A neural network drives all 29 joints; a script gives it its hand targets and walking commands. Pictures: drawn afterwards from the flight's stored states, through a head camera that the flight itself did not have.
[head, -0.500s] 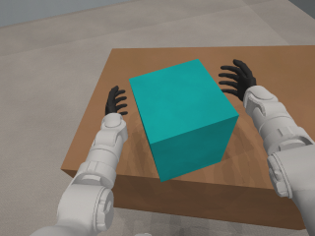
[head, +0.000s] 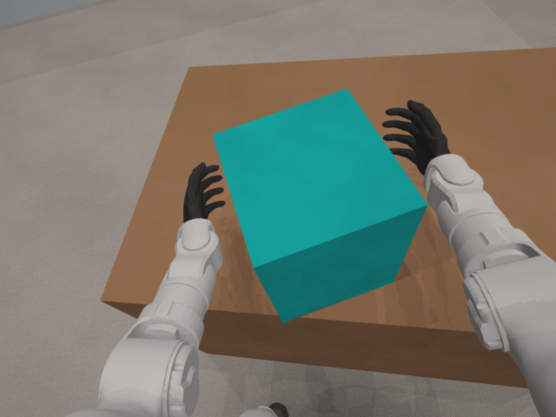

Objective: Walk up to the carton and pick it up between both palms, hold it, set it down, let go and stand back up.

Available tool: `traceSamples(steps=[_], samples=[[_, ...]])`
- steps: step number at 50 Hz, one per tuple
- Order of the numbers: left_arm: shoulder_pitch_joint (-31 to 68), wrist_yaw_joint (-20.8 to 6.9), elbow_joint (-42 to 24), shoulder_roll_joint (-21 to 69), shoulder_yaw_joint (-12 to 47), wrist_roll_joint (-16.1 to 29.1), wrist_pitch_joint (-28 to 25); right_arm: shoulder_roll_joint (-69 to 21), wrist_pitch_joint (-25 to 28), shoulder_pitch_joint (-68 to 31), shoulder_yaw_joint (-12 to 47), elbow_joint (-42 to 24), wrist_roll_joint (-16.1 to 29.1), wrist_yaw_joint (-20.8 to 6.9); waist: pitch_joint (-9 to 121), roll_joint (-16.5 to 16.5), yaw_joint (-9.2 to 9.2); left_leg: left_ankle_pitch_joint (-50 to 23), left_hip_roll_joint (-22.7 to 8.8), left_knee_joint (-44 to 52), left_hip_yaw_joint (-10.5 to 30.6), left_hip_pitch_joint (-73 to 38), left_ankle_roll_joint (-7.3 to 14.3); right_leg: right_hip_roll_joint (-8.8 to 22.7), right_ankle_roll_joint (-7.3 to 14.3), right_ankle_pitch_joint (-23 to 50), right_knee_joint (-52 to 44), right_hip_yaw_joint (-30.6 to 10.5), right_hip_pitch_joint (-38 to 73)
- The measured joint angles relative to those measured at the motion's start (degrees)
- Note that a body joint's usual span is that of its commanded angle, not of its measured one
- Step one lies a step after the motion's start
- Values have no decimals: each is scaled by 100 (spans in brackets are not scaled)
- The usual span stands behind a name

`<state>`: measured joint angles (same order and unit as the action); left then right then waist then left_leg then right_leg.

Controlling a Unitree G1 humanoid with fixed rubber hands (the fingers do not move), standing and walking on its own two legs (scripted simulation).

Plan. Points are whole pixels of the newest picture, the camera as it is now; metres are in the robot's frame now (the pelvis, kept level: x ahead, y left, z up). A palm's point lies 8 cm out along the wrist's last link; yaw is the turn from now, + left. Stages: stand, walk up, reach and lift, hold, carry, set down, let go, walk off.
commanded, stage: reach and lift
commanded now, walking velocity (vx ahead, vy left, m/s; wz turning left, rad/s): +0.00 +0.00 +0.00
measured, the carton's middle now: (312, 216) +0.40 +0.04 +0.00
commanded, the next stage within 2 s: none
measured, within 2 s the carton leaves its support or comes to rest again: neither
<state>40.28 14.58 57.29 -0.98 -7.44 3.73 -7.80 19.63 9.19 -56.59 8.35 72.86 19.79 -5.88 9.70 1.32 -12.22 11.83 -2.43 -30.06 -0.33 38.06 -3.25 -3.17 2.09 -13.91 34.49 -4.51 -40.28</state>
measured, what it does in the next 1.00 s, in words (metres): stands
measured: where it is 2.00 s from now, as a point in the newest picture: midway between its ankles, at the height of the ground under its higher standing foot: outside the picture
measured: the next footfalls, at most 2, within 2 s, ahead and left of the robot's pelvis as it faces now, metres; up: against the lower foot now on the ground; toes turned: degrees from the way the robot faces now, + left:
none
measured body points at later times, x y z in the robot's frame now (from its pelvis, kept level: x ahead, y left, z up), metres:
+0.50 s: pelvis +0.00 +0.00 +0.00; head +0.09 -0.04 +0.44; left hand +0.38 +0.21 +0.04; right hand +0.49 -0.09 +0.06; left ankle +0.01 +0.16 -0.72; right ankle +0.01 -0.09 -0.72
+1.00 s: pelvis +0.00 +0.00 +0.00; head +0.08 -0.04 +0.44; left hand +0.38 +0.21 +0.04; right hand +0.48 -0.07 +0.06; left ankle +0.01 +0.16 -0.72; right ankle +0.01 -0.09 -0.72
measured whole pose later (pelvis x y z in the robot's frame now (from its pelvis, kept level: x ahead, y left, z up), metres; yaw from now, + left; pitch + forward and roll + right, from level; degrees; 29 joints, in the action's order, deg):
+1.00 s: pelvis +0.00 +0.00 +0.00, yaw +0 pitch +20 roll +2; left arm 40.7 13.9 54.0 7.5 -26.3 -5.0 -6.7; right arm 8.8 9.7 -56.6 -15.0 73.0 -14.4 -5.5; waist 12.2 2.1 -12.2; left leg 11.5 -2.4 -30.1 -0.3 38.5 -3.3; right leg -3.2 2.1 -13.6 34.5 -4.5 -40.7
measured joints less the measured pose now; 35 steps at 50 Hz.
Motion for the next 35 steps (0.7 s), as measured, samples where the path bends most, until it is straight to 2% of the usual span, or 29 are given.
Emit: traceSamples(steps=[21, 35], samples=[[-17, 125, -202, 377, -499, 1, 92, -398, 19, 1, -24, 11, -835, 172, 153, 35, 0, -9, 0, 0, 0, 44, 0, 0, 0, 6, 0, 0, -44], [0, 131, -207, 520, -867, -5, 105, -600, -64, 1, -496, 11, -1482, 199, 197, 75, 0, -11, 0, 0, 0, 44, 0, 0, 0, 11, 0, 1, -44]])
